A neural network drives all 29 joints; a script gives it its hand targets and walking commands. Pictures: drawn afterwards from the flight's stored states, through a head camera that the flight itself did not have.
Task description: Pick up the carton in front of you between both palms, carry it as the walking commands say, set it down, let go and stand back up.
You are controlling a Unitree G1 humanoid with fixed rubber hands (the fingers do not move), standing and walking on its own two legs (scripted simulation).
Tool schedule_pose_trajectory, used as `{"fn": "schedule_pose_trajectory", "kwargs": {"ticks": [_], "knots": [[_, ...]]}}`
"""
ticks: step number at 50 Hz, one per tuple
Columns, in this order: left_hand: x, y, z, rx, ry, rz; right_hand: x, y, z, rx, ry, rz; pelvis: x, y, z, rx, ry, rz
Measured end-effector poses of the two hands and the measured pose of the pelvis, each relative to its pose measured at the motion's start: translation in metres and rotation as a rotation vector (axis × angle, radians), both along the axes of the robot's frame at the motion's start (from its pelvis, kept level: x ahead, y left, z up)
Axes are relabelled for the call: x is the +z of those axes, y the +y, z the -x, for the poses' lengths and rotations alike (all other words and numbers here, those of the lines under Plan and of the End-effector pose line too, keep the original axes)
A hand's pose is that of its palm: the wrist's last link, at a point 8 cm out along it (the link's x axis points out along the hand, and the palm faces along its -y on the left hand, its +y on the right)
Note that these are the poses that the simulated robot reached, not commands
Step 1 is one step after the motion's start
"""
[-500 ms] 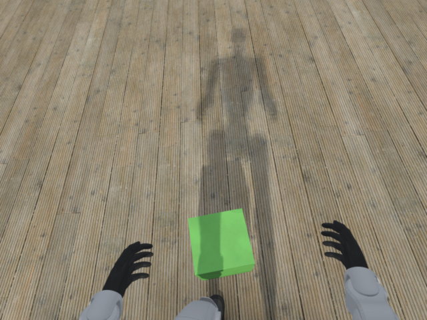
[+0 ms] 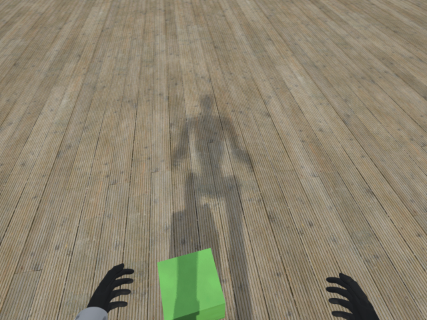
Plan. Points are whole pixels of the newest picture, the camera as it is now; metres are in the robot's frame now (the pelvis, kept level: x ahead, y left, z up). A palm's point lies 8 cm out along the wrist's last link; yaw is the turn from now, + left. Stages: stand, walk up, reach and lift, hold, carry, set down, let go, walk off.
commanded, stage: let go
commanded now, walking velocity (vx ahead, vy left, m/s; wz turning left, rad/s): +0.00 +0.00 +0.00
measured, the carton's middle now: (192, 291) +0.34 +0.14 -0.65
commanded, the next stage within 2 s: stand in 0.16 s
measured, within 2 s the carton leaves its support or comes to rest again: neither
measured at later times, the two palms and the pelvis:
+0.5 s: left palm out of the picture +0.12 +0.32 -0.11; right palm out of the picture +0.11 -0.26 -0.07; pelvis +0.00 +0.04 +0.00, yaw -2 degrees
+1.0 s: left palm out of the picture +0.12 +0.34 -0.11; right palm out of the picture +0.10 -0.26 -0.08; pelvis +0.01 +0.05 +0.00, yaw -3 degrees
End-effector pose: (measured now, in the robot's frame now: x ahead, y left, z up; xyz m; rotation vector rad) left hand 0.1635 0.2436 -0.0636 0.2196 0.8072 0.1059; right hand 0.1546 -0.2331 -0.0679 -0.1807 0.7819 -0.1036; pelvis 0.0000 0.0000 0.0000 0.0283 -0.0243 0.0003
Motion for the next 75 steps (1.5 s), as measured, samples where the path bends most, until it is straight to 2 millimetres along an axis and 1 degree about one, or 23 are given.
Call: {"fn": "schedule_pose_trajectory", "kwargs": {"ticks": [6,10,12,14,17,20,23,27,34,40,45,53,61,75], "knots": [[-0.001,0.016,0.013,0.037,0.019,-0.013,0.001,0.014,-0.004,0.017,-0.006,0.005,0.0,0.007,0.007,0.007,-0.015,0.004],[-0.006,0.023,0.022,0.038,0.03,-0.012,0.0,0.018,0.001,0.027,0.011,0.032,-0.001,0.015,0.011,0.006,-0.015,0.011],[-0.013,0.03,0.026,0.033,0.031,-0.031,-0.004,0.012,0.008,0.034,0.049,0.087,-0.002,0.019,0.012,0.0,-0.003,0.019],[-0.021,0.04,0.031,0.026,0.043,-0.048,-0.005,0.002,0.017,0.018,0.082,0.134,-0.003,0.022,0.012,-0.007,0.008,0.024],[-0.031,0.054,0.038,0.014,0.075,-0.062,-0.004,-0.013,0.029,-0.019,0.119,0.187,-0.004,0.028,0.009,-0.017,0.019,0.03],[-0.04,0.066,0.042,0.006,0.112,-0.071,-0.002,-0.023,0.038,-0.05,0.152,0.223,-0.005,0.033,0.004,-0.024,0.025,0.033],[-0.045,0.074,0.042,-0.001,0.142,-0.079,-0.002,-0.026,0.042,-0.07,0.176,0.24,-0.005,0.038,0.0,-0.03,0.027,0.034],[-0.048,0.081,0.038,-0.008,0.165,-0.09,-0.005,-0.023,0.041,-0.084,0.195,0.238,-0.004,0.043,-0.006,-0.038,0.027,0.032],[-0.046,0.087,0.028,-0.017,0.176,-0.109,-0.011,-0.014,0.036,-0.094,0.211,0.212,-0.002,0.048,-0.013,-0.046,0.023,0.027],[-0.045,0.089,0.027,-0.023,0.188,-0.122,-0.015,-0.014,0.039,-0.108,0.229,0.199,-0.001,0.049,-0.013,-0.05,0.015,0.025],[-0.045,0.09,0.033,-0.024,0.209,-0.128,-0.016,-0.018,0.046,-0.122,0.25,0.199,0.001,0.049,-0.011,-0.051,0.008,0.025],[-0.047,0.092,0.049,-0.021,0.25,-0.134,-0.017,-0.027,0.062,-0.14,0.287,0.205,0.003,0.047,-0.006,-0.053,-0.003,0.027],[-0.048,0.095,0.062,-0.017,0.282,-0.141,-0.018,-0.032,0.075,-0.15,0.316,0.205,0.004,0.046,0.0,-0.054,-0.011,0.029],[-0.047,0.101,0.074,-0.007,0.315,-0.153,-0.02,-0.036,0.087,-0.154,0.351,0.204,0.006,0.045,0.006,-0.052,-0.016,0.03]]}}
